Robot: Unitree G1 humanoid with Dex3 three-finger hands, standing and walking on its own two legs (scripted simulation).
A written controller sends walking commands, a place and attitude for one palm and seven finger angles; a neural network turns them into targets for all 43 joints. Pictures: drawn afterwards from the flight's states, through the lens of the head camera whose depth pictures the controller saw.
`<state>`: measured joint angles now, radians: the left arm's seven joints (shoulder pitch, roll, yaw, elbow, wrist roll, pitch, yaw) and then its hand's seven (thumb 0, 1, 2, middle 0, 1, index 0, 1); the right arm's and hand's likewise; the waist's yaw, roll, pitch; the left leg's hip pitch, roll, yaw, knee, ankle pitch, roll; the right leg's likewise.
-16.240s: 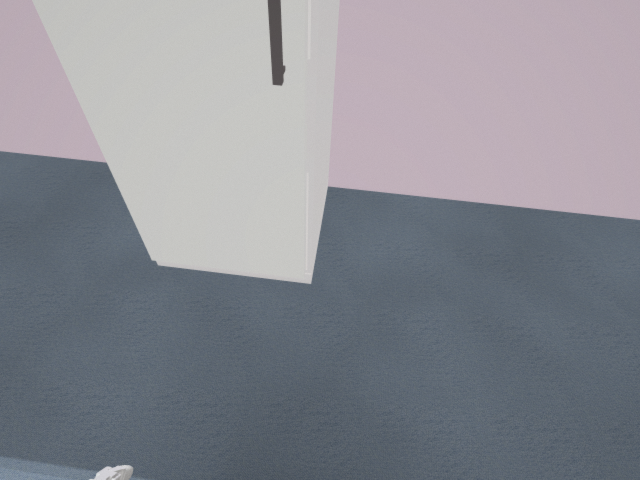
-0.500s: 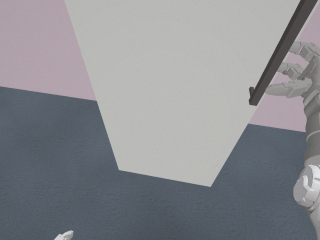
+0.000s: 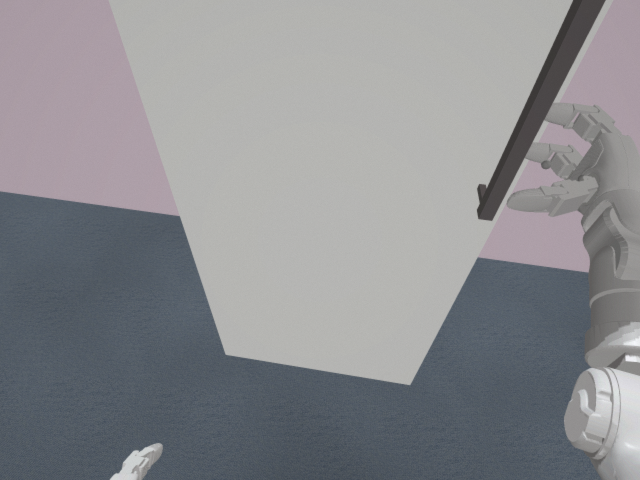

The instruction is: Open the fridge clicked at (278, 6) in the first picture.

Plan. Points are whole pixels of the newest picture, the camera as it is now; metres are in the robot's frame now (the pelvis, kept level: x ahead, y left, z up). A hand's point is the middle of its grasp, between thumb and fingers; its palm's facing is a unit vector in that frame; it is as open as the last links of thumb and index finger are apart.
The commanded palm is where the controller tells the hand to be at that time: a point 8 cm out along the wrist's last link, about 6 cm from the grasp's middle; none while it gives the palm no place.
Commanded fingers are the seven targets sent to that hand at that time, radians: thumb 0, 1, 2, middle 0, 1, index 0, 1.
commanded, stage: slide the fingers in behind the handle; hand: right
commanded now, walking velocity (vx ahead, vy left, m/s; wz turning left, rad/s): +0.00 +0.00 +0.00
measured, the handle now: (536, 90) +0.51 -0.19 +0.27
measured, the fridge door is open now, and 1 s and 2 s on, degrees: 0 0 0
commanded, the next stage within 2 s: grip the handle and tug to test in 1.46 s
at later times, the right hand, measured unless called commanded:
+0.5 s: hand (518, 158) +0.45 -0.18 +0.21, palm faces +0.06 +1.00 +0.02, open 14.0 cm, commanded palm +0.42 -0.23 +0.21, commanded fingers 0.00 0.50 -0.30 0.30 1.20 0.30 1.20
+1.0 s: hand (504, 156) +0.45 -0.16 +0.21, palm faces +0.08 +1.00 +0.01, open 14.0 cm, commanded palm +0.42 -0.21 +0.21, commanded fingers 0.00 0.50 -0.30 0.30 1.20 0.30 1.20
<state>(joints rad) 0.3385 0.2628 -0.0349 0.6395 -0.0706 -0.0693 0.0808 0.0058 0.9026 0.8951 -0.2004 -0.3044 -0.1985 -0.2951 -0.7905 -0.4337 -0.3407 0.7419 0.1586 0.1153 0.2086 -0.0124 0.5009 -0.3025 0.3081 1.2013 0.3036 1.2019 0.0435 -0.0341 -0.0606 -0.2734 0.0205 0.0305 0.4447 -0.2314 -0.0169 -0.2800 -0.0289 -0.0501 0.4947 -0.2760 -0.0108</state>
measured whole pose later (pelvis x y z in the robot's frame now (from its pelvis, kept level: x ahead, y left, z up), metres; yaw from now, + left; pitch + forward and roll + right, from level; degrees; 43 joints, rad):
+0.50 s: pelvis -0.01 +0.01 +0.00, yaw -1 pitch +3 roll +1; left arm 0.33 0.27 -0.04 0.67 -0.07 -0.07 0.09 0.00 0.90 0.90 -0.20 -0.30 -0.20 -0.30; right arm -0.88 -0.40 -0.30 0.84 0.16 0.09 0.17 -0.01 0.50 -0.30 0.30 1.20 0.30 1.20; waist 0.05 -0.03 -0.05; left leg -0.28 0.02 0.05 0.45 -0.23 0.00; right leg -0.28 -0.03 -0.03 0.49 -0.26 0.00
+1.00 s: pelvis +0.00 +0.01 +0.00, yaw -1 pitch +3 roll +1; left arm 0.30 0.26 -0.03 0.66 -0.07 -0.07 0.08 0.01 0.90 0.90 -0.20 -0.30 -0.20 -0.30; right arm -0.86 -0.35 -0.27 0.77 0.15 0.13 0.11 -0.01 0.50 -0.30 0.28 1.20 0.29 1.20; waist 0.04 -0.04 -0.05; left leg -0.26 0.01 0.04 0.45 -0.23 0.00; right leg -0.27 -0.04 -0.04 0.48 -0.26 0.00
